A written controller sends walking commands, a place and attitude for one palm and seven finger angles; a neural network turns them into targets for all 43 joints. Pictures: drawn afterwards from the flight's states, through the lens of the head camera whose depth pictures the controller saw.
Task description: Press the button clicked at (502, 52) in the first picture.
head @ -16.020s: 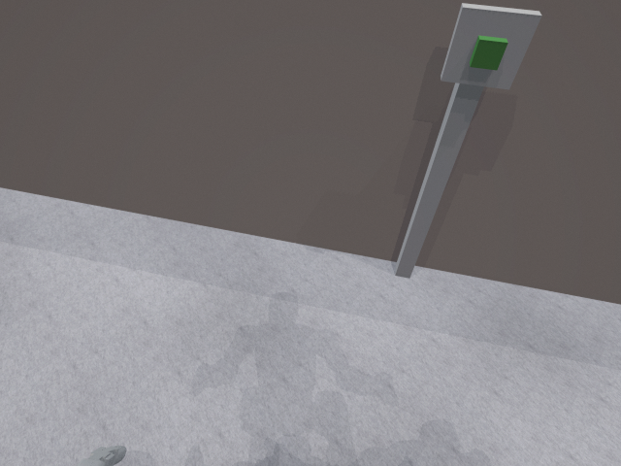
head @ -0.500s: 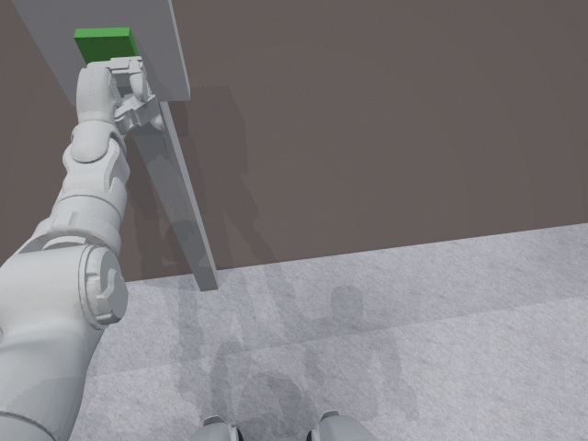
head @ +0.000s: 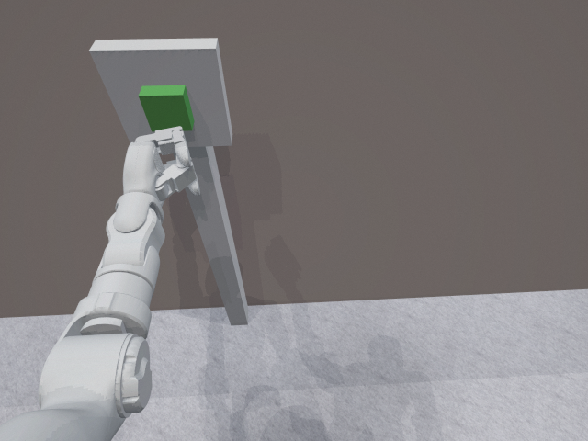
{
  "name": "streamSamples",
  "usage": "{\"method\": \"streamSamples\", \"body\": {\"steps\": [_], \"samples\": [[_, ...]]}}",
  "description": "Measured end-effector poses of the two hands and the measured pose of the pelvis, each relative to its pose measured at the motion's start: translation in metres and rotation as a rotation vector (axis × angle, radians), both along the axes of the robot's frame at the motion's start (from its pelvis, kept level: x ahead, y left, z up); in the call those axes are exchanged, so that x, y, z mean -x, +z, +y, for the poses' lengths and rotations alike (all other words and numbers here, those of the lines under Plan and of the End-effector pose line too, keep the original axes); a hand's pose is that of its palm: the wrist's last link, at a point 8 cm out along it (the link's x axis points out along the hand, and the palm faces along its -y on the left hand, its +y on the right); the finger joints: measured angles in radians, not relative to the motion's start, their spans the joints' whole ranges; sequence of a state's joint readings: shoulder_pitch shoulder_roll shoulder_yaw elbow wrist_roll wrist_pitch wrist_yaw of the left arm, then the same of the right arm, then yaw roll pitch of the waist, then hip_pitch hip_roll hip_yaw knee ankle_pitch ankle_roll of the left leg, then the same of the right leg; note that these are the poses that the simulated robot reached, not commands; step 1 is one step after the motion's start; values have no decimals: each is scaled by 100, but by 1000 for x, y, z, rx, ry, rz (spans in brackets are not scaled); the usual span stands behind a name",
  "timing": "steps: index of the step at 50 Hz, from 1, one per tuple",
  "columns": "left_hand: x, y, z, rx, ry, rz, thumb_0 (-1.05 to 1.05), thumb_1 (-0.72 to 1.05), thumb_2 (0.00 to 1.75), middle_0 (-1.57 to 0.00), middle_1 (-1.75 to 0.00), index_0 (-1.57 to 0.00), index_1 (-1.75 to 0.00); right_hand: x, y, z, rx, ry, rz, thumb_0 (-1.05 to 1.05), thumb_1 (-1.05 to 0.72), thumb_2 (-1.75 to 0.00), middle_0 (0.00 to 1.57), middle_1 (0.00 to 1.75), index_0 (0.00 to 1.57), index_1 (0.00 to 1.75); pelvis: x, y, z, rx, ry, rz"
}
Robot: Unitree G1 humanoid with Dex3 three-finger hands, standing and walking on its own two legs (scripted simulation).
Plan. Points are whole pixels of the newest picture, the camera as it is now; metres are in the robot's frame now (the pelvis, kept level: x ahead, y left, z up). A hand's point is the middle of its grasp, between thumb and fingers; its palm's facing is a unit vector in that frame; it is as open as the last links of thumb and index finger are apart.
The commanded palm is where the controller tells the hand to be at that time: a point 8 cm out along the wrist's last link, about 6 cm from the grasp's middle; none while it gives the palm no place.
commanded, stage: pull the fist back off the button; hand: left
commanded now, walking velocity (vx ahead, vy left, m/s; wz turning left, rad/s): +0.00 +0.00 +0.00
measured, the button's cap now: (168, 107) +0.55 +0.17 +0.17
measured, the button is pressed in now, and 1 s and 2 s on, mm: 0 0 0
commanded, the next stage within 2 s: draw the hand back to the body in 0.32 s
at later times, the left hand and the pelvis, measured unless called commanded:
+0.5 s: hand (182, 194) +0.40 +0.14 +0.14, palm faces +0.01 -1.00 +0.00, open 3.1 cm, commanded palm +0.36 +0.19 +0.14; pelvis +0.00 -0.01 +0.01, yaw +2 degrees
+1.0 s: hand (101, 269) +0.27 +0.19 +0.17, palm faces +0.11 -0.99 -0.12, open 3.1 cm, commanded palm +0.24 +0.24 +0.17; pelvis -0.01 +0.00 +0.02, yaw +2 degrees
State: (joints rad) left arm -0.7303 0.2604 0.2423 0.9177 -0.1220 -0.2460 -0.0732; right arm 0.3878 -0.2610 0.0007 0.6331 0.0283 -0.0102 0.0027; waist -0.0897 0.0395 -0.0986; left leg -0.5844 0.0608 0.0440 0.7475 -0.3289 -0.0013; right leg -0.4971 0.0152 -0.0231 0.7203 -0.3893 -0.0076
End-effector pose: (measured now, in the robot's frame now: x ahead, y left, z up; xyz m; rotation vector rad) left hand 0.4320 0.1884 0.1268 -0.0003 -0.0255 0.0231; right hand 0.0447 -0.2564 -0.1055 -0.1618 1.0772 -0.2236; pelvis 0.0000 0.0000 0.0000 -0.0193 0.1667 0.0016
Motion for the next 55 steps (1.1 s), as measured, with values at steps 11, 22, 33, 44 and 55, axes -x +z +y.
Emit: {"method": "streamSamples", "body": {"steps": [11, 22, 33, 44, 55], "samples": [[39, 0, 4, -4, 10, -12, 2, 90, 90, -130, -150, -131, -150, -74, 15, -3, -4, 81, -167, 1, -90, -90, 20, 30, 20, 30, -7, 5, -11, -11, 20, -57], [54, 8, 3, -9, -13, -9, 2, 90, 90, -131, -150, -131, -150, -96, 21, 2, -1, 131, -214, 1, -90, -90, 20, 30, 20, 30, 0, 6, -15, -12, 48, -87], [86, 18, 15, -12, -8, -55, 2, 90, 90, -130, -150, -130, -150, -74, 20, 6, -33, 88, -212, 1, -90, -90, 20, 30, 20, 30, -3, 11, -11, -22, 13, -118], [150, 29, 45, -20, 13, -60, 2, 90, 90, -130, -150, -131, -150, -110, 44, 20, -12, 149, -356, 1, -90, -90, 20, 30, 20, 30, 6, 16, -6, -17, 30, -178], [214, 44, 56, -193, 181, -123, 2, 89, 90, -131, -150, -131, -150, -147, 77, 51, -4, 251, -487, 1, -90, -90, 20, 30, 20, 30, 13, 25, -1, -16, 34, -236]]}}
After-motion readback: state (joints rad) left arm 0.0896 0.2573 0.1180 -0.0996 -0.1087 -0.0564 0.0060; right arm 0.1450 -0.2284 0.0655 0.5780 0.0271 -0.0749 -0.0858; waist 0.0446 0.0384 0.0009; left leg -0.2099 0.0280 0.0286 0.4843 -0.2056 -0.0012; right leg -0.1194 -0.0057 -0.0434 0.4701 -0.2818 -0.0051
